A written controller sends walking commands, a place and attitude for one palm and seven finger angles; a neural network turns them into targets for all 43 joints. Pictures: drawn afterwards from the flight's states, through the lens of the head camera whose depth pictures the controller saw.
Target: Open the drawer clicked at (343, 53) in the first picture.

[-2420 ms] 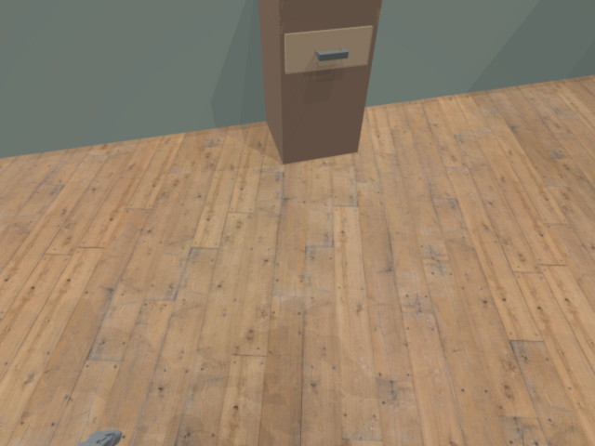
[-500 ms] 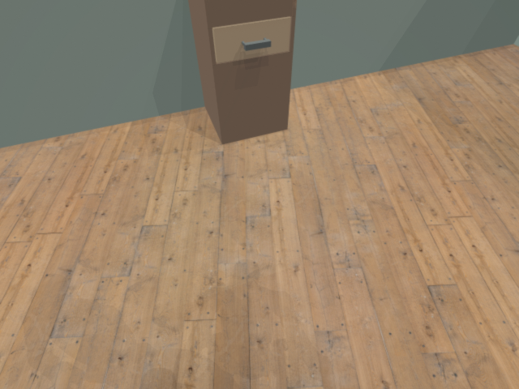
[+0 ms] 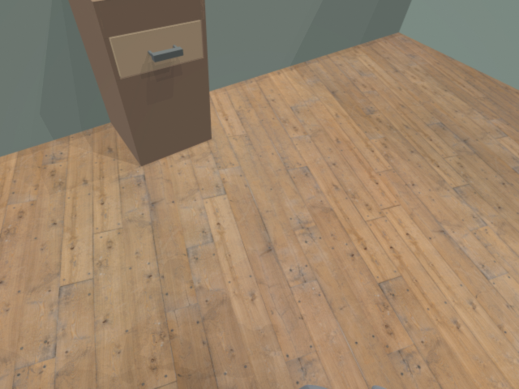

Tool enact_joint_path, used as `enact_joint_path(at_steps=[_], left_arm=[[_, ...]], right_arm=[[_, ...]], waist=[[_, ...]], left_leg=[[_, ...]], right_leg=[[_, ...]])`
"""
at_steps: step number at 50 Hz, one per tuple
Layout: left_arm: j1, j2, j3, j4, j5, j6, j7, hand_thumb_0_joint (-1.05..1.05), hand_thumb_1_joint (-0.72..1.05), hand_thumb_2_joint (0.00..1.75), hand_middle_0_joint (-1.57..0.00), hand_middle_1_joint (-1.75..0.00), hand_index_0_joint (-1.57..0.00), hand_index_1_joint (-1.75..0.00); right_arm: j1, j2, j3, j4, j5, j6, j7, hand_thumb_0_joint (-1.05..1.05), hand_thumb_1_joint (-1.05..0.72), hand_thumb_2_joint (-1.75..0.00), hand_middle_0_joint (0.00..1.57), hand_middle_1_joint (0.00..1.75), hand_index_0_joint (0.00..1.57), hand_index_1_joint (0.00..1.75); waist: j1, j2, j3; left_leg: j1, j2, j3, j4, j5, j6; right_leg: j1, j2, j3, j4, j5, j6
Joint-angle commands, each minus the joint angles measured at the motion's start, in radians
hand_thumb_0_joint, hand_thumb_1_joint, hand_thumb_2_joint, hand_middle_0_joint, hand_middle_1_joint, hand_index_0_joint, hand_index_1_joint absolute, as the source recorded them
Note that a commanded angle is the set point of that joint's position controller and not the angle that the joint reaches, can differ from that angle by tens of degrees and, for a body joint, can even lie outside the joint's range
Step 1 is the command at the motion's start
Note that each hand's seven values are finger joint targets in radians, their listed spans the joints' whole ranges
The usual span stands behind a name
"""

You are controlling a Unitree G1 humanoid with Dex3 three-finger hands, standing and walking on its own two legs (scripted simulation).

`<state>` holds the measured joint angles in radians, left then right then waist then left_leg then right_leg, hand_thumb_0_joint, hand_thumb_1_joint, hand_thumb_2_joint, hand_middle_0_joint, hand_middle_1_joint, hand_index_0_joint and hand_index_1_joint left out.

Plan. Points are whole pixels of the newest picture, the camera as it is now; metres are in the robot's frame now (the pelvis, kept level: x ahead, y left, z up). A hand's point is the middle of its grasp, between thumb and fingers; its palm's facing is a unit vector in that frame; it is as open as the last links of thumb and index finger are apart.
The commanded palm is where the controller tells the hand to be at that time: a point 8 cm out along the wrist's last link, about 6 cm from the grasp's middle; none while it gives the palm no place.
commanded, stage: walk to a spot facing it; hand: left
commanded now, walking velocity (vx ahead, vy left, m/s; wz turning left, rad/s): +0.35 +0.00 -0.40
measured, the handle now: (165, 52) +1.34 +0.51 -0.18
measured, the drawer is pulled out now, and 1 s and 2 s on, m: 0.00 0.00 0.00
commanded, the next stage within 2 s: turn to face it in 1.94 s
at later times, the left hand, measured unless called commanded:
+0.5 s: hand (221, 281) +0.34 +0.10 -0.15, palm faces -0.18 -0.96 -0.20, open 7.2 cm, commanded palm none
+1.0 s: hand (223, 226) +0.49 +0.13 -0.16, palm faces -0.21 -0.96 -0.15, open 7.4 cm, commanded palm none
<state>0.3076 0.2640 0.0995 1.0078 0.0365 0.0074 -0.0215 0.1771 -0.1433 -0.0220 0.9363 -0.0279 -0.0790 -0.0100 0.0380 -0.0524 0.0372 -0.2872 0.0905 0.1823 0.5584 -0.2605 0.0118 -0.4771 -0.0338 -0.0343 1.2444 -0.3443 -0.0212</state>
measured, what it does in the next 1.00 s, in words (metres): walks ahead, turning right: right foot, then left foot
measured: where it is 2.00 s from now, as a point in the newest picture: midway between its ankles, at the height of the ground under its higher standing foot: (305, 251)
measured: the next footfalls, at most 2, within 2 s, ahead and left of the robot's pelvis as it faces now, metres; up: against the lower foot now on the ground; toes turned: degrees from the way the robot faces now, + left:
right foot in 0.32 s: +0.24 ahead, -0.15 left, +0.00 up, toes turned -17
left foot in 0.72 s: +0.45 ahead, +0.05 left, +0.00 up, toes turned -2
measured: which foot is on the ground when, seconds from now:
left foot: down 0.00-0.34, up 0.36-0.70, down 0.72-1.00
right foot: up 0.00-0.30, down 0.32-0.72, up 0.74-1.00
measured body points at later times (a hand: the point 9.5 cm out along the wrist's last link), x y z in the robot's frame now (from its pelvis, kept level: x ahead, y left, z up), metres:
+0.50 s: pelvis +0.20 -0.05 +0.00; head +0.23 -0.06 +0.45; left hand +0.35 +0.15 -0.14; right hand +0.12 -0.27 -0.16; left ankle +0.20 +0.10 -0.65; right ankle +0.20 -0.14 -0.73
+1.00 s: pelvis +0.42 -0.04 +0.01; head +0.42 -0.03 +0.46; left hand +0.50 +0.18 -0.15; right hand +0.34 -0.24 -0.14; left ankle +0.41 +0.06 -0.73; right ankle +0.43 -0.20 -0.65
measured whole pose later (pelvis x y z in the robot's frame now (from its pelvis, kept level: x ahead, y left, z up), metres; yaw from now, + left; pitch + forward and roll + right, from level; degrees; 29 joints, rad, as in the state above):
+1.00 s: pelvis +0.42 -0.04 +0.01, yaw -16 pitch -1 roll +0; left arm 0.27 0.17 0.07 1.06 0.04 0.01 -0.02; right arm 0.37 -0.11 -0.03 1.09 -0.02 -0.08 -0.01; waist 0.00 -0.03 0.02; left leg -0.08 0.05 0.24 0.35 -0.25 0.02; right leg -0.58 -0.12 -0.06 1.06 -0.19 0.01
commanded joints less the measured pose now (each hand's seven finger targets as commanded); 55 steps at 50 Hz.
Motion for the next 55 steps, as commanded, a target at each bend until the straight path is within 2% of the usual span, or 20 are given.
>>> enact_joint_path(at_steps=[1,7,12,14,15,16,17,18,20,23,31,34,35,36,37,38,40,43,50,55], left_arm=[[0.018,-0.035,-0.006,-0.088,0.001,0.005,-0.027,0.0,0.9,0.9,-0.2,-0.3,-0.2,-0.3],[-0.206,-0.037,-0.021,-0.157,0.005,0.002,-0.035,0.0,0.9,0.9,-0.2,-0.3,-0.2,-0.3],[-0.299,-0.036,-0.033,-0.17,0.001,-0.016,-0.029,0.0,0.9,0.9,-0.2,-0.3,-0.2,-0.3],[-0.188,-0.006,-0.027,-0.13,0.001,-0.03,-0.022,0.0,0.9,0.9,-0.2,-0.3,-0.2,-0.3],[-0.036,0.035,-0.015,-0.074,0.004,-0.042,-0.015,0.0,0.9,0.9,-0.2,-0.3,-0.2,-0.3],[0.115,0.153,0.015,-0.031,0.005,-0.056,0.0,0.0,0.9,0.9,-0.2,-0.3,-0.2,-0.3],[0.211,0.241,0.03,0.001,-0.019,-0.056,0.011,0.0,0.9,0.9,-0.2,-0.3,-0.2,-0.3],[0.188,0.242,0.03,0.002,-0.028,-0.057,0.018,0.0,0.9,0.9,-0.2,-0.3,-0.2,-0.3],[0.035,0.136,0.0,-0.024,-0.025,-0.059,0.029,0.0,0.9,0.9,-0.2,-0.3,-0.2,-0.3],[-0.074,0.064,-0.023,-0.033,-0.014,-0.072,0.031,0.0,0.9,0.9,-0.2,-0.3,-0.2,-0.3],[-0.039,0.081,-0.014,-0.006,-0.009,-0.075,0.024,0.0,0.9,0.9,-0.2,-0.3,-0.2,-0.3],[-0.037,0.084,-0.011,0.002,-0.013,-0.065,0.02,0.0,0.9,0.9,-0.2,-0.3,-0.2,-0.3],[-0.036,0.054,-0.016,-0.005,-0.015,-0.062,0.017,0.0,0.9,0.9,-0.2,-0.3,-0.2,-0.3],[-0.008,-0.018,-0.027,-0.025,-0.025,-0.059,0.008,0.0,0.9,0.9,-0.2,-0.3,-0.2,-0.3],[-0.048,-0.006,-0.031,-0.055,-0.017,-0.063,0.01,0.0,0.9,0.9,-0.2,-0.3,-0.2,-0.3],[-0.089,0.015,-0.023,-0.05,-0.012,-0.061,0.012,0.0,0.9,0.9,-0.2,-0.3,-0.2,-0.3],[-0.073,0.005,-0.02,-0.021,-0.007,-0.055,-0.005,0.0,0.9,0.9,-0.2,-0.3,-0.2,-0.3],[0.001,-0.04,-0.024,0.014,-0.003,-0.031,-0.007,0.0,0.9,0.9,-0.2,-0.3,-0.2,-0.3],[-0.122,-0.075,-0.027,-0.026,-0.005,-0.019,-0.009,0.0,0.9,0.9,-0.2,-0.3,-0.2,-0.3],[-0.228,-0.091,-0.031,-0.05,-0.008,-0.035,-0.008,0.0,0.9,0.9,-0.2,-0.3,-0.2,-0.3]], right_arm=[[0.103,-0.15,-0.043,0.008,0.004,-0.018,-0.014,0.0,-0.9,-0.9,0.2,0.3,0.2,0.3],[0.212,-0.175,-0.053,0.059,-0.002,-0.016,-0.006,0.0,-0.9,-0.9,0.2,0.3,0.2,0.3],[0.279,-0.196,-0.052,0.1,-0.012,-0.001,-0.001,0.0,-0.9,-0.9,0.2,0.3,0.2,0.3],[0.277,-0.206,-0.051,0.106,-0.007,0.007,0.001,0.0,-0.9,-0.9,0.2,0.3,0.2,0.3],[0.269,-0.199,-0.044,0.106,0.001,0.007,0.005,0.0,-0.9,-0.9,0.2,0.3,0.2,0.3],[0.282,-0.149,-0.031,0.083,0.017,0.005,0.016,0.0,-0.9,-0.9,0.2,0.3,0.2,0.3],[0.217,-0.121,-0.023,0.034,0.021,0.0,0.008,0.0,-0.9,-0.9,0.2,0.3,0.2,0.3],[0.153,-0.149,-0.031,0.037,0.022,-0.002,0.005,0.0,-0.9,-0.9,0.2,0.3,0.2,0.3],[0.096,-0.136,-0.038,0.043,0.011,0.011,0.005,0.0,-0.9,-0.9,0.2,0.3,0.2,0.3],[0.216,-0.088,-0.034,0.092,-0.001,0.049,0.011,0.0,-0.9,-0.9,0.2,0.3,0.2,0.3],[0.081,-0.078,-0.042,0.031,0.003,0.028,0.039,0.0,-0.9,-0.9,0.2,0.3,0.2,0.3],[0.155,-0.12,-0.051,0.052,0.001,0.017,0.033,0.0,-0.9,-0.9,0.2,0.3,0.2,0.3],[0.266,-0.171,-0.062,0.086,-0.004,0.011,0.023,0.0,-0.9,-0.9,0.2,0.3,0.2,0.3],[0.378,-0.281,-0.086,0.109,-0.022,0.005,0.014,0.0,-0.9,-0.9,0.2,0.3,0.2,0.3],[0.422,-0.304,-0.082,0.116,-0.017,0.014,0.011,0.0,-0.9,-0.9,0.2,0.3,0.2,0.3],[0.352,-0.258,-0.071,0.111,-0.009,0.016,0.001,0.0,-0.9,-0.9,0.2,0.3,0.2,0.3],[0.217,-0.18,-0.048,0.069,-0.005,0.005,-0.003,0.0,-0.9,-0.9,0.2,0.3,0.2,0.3],[0.189,-0.138,-0.037,0.082,0.004,-0.014,-0.01,0.0,-0.9,-0.9,0.2,0.3,0.2,0.3],[0.283,-0.107,-0.043,0.149,0.009,-0.016,-0.011,0.0,-0.9,-0.9,0.2,0.3,0.2,0.3],[0.348,-0.099,-0.043,0.193,-0.002,-0.004,-0.008,0.0,-0.9,-0.9,0.2,0.3,0.2,0.3]], waist=[[-0.007,0.183,0.022],[-0.067,0.13,0.055],[-0.095,0.159,0.046],[-0.035,0.117,-0.027],[0.037,0.072,-0.115],[0.095,-0.112,-0.246],[0.105,-0.183,-0.293],[0.115,-0.124,-0.303],[0.036,0.033,-0.09],[-0.071,-0.05,-0.019],[-0.048,-0.092,0.037],[-0.1,0.014,0.038],[-0.147,0.124,0.004],[-0.171,0.38,-0.05],[-0.18,0.425,-0.053],[-0.16,0.325,-0.008],[-0.093,0.167,0.059],[-0.039,0.157,0.033],[-0.058,0.139,0.092],[-0.094,0.172,0.121]], left_leg=[[0.024,0.252,-0.171,-0.388,-0.056,0.094],[0.17,0.268,-0.08,-0.39,0.072,0.119],[0.255,0.268,-0.013,-0.292,0.29,0.096],[0.247,0.237,0.042,-0.088,0.526,0.062],[0.132,0.193,0.089,0.12,0.557,0.023],[-0.156,0.113,0.128,0.427,0.218,-0.026],[-0.394,-0.004,0.033,0.698,-0.335,-0.056],[-0.415,0.037,-0.098,0.784,-0.296,-0.04],[-0.41,0.103,-0.142,0.744,-0.14,-0.042],[-0.25,0.105,-0.109,0.567,-0.071,-0.063],[-0.12,0.052,-0.063,0.138,0.027,-0.048],[0.105,0.006,-0.018,-0.005,0.044,-0.039],[0.254,0.045,-0.097,-0.079,-0.043,-0.015],[0.38,0.285,-0.43,-0.246,-0.2,0.065],[0.351,0.389,-0.646,-0.39,-0.339,0.119],[0.273,0.393,-0.641,-0.415,-0.395,0.125],[0.156,0.332,-0.451,-0.416,-0.292,0.103],[0.117,0.241,-0.217,-0.406,-0.039,0.077],[0.207,0.229,-0.075,-0.427,0.134,0.114],[0.248,0.235,-0.033,-0.37,0.249,0.109]], right_leg=[[-0.137,-0.085,0.033,-0.039,0.121,0.024],[-0.164,-0.106,-0.018,-0.389,0.165,0.04],[-0.039,-0.039,-0.092,-0.593,0.1,0.004],[0.177,0.02,-0.14,-0.709,0.102,-0.028],[0.442,0.025,-0.127,-0.743,0.158,-0.055],[0.755,-0.221,0.17,-0.784,0.142,-0.138],[0.871,-0.425,0.52,-0.86,0.397,-0.242],[0.801,-0.412,0.491,-0.872,0.449,-0.248],[0.536,-0.332,0.315,-0.92,0.389,-0.204],[0.266,-0.238,0.128,-0.999,0.293,-0.148],[0.234,-0.208,0.129,-1.012,0.053,-0.135],[0.161,-0.163,0.096,-0.879,0.05,-0.102],[0.089,-0.097,0.052,-0.679,0.093,-0.075],[-0.08,0.023,-0.071,-0.341,-0.073,-0.019],[-0.167,0.06,-0.02,-0.122,-0.234,-0.016],[-0.211,-0.003,0.039,-0.006,-0.154,-0.024],[-0.205,-0.072,0.051,0.019,0.002,-0.01],[-0.126,-0.086,0.031,-0.045,0.1,0.016],[-0.194,-0.12,-0.033,-0.338,0.192,0.049],[-0.112,-0.073,-0.094,-0.559,0.176,0.018]])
